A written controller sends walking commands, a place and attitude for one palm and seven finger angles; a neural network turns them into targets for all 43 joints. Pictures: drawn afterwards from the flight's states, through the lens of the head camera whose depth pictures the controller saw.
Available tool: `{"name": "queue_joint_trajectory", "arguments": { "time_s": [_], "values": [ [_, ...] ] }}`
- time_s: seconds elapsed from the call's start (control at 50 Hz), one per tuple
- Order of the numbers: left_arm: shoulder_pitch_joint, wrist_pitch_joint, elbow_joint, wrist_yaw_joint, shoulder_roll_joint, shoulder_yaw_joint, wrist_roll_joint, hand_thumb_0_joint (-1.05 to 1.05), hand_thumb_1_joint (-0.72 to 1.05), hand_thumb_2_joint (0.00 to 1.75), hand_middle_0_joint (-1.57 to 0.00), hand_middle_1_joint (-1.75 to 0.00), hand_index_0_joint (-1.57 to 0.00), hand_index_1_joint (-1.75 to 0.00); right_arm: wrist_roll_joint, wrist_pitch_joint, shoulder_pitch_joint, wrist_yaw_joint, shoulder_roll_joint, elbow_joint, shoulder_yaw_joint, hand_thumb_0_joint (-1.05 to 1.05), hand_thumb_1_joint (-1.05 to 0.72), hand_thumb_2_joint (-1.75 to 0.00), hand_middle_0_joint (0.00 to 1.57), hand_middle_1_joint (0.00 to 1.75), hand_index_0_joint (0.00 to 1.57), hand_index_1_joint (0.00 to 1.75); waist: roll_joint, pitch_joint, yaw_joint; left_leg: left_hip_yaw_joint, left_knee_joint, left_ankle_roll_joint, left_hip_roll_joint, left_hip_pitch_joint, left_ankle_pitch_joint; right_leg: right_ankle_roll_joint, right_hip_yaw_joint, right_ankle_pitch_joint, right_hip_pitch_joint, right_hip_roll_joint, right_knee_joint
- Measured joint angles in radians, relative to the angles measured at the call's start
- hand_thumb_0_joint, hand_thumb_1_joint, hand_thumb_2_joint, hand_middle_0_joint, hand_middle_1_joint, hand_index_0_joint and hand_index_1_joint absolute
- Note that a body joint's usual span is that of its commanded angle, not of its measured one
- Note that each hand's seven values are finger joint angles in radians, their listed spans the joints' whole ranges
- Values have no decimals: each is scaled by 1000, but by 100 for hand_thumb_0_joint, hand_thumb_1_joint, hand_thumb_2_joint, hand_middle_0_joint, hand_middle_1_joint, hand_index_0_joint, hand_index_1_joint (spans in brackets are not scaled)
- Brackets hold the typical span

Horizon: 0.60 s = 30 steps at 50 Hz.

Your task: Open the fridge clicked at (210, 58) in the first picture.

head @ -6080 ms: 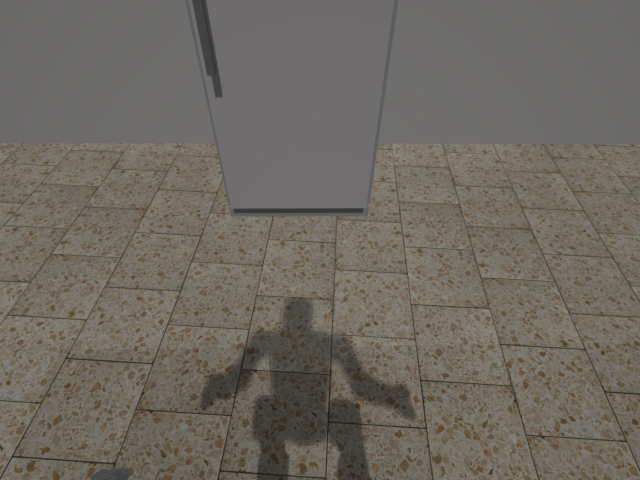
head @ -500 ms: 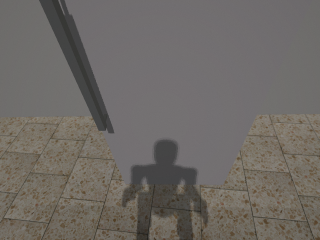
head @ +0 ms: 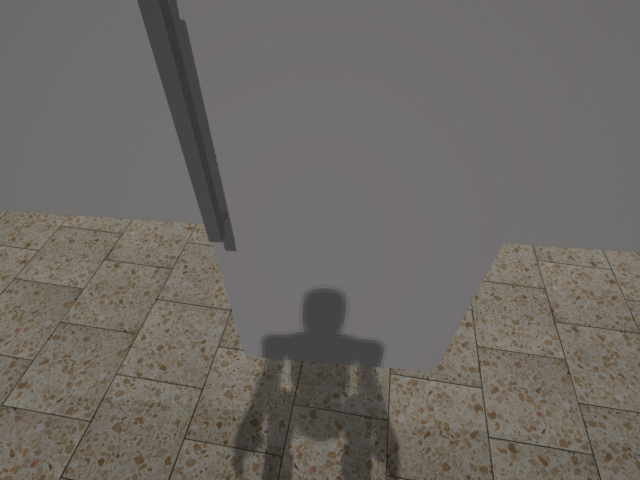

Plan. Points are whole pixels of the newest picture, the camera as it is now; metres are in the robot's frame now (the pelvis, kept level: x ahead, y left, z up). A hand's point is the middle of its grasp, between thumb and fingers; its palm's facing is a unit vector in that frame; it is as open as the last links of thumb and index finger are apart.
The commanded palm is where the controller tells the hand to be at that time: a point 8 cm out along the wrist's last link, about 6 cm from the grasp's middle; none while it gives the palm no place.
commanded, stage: come to a stop and stand still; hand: left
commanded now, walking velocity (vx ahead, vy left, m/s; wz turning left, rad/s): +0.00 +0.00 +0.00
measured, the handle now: (195, 130) +0.56 +0.24 +0.15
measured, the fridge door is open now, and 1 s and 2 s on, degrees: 0 0 0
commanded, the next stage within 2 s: look again from close up in 0.68 s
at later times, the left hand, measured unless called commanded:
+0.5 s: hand out of the picture +0.02 +0.21 -0.17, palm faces +0.05 -0.97 -0.25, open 7.3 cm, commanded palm none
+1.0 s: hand out of the picture +0.04 +0.19 -0.17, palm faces +0.03 -0.97 -0.22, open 7.4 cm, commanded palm none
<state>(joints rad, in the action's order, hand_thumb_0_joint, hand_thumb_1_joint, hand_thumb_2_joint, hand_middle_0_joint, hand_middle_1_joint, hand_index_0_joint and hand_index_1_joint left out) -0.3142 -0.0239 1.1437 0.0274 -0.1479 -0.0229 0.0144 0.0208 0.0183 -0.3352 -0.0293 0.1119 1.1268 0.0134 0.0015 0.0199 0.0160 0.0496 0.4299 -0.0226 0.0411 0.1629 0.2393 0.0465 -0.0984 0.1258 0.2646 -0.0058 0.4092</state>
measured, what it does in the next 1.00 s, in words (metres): stands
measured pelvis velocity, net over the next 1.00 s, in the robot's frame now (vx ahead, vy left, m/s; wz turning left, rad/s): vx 0.02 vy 0.01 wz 0.01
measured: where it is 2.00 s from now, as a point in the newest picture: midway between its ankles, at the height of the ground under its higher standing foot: outside the picture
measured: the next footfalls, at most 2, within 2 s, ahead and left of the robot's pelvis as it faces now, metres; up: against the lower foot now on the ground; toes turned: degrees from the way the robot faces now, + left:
none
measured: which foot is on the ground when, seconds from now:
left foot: down 0.00-1.00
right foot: down 0.00-1.00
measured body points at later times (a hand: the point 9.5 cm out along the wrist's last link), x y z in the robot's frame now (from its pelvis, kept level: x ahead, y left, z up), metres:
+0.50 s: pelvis +0.00 +0.03 -0.01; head -0.02 +0.00 +0.44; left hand +0.02 +0.26 -0.15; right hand -0.01 -0.17 -0.18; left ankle +0.00 +0.14 -0.74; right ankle +0.07 -0.08 -0.74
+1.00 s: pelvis +0.02 +0.01 +0.00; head +0.02 +0.00 +0.45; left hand +0.04 +0.24 -0.15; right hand +0.03 -0.22 -0.16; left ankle +0.00 +0.14 -0.74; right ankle +0.07 -0.08 -0.74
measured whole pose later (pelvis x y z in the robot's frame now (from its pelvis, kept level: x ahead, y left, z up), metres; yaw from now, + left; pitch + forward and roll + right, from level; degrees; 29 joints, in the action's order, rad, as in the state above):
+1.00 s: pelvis +0.02 +0.01 +0.00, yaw +0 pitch -2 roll +1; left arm -0.25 0.02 1.10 0.02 -0.16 0.00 0.01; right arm 0.02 -0.03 -0.28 -0.03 0.20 1.10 -0.01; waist -0.02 0.04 0.00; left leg 0.05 0.42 -0.01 0.01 0.12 0.26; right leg 0.04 -0.09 0.18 0.25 0.02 0.46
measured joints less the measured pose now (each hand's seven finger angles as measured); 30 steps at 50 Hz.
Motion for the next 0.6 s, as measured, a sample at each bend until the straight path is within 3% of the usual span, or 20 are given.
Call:
{"name": "queue_joint_trajectory", "arguments": {
  "time_s": [0.18,0.26,0.34,0.42,0.6],
  "values": [
    [-42,12,17,7,45,13,4,1,91,90,-20,-29,-20,-30,-1,-6,-23,0,-1,-2,-4,0,-91,-90,20,30,20,30,4,-2,3,6,33,2,4,31,13,-2,3,-8,19,-1,6],
    [-48,29,-7,9,60,23,11,1,91,90,-20,-29,-20,-30,2,-11,-38,9,17,-50,0,0,-91,-90,20,30,20,30,-19,-12,-14,-9,122,13,-4,82,40,2,0,24,62,7,82],
    [-31,24,-21,5,47,19,11,1,91,90,-20,-29,-20,-30,7,-27,-66,6,15,-80,-3,0,-91,-90,20,30,20,30,-18,-46,-28,2,124,26,-32,71,59,-13,16,63,76,34,133],
    [-10,29,-46,4,19,13,13,2,92,90,-20,-29,-20,-30,7,-31,-73,7,7,-87,-13,0,-91,-90,20,30,20,30,-27,-63,-25,8,96,36,-50,48,52,-25,27,58,66,48,131],
    [17,48,-80,0,-9,11,2,1,92,90,-20,-29,-20,-30,5,-42,-25,8,31,-79,-25,1,-91,-90,20,30,20,30,-47,-37,-18,11,37,39,-60,10,29,-30,31,52,40,55,99]
  ]
}}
